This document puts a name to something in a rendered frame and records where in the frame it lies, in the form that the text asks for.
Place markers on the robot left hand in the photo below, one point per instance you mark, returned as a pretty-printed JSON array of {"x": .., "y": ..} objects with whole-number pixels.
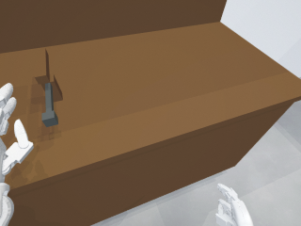
[{"x": 18, "y": 151}]

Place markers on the left robot forearm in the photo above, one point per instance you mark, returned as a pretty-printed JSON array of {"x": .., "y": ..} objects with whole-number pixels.
[{"x": 6, "y": 205}]

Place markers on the robot right hand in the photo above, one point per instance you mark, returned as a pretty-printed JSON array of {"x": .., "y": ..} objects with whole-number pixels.
[{"x": 237, "y": 213}]

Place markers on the counter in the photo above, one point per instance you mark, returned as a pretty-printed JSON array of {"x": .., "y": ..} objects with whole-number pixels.
[{"x": 150, "y": 95}]

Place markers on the tap lever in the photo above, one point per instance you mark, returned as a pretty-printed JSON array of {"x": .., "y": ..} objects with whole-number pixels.
[{"x": 49, "y": 117}]

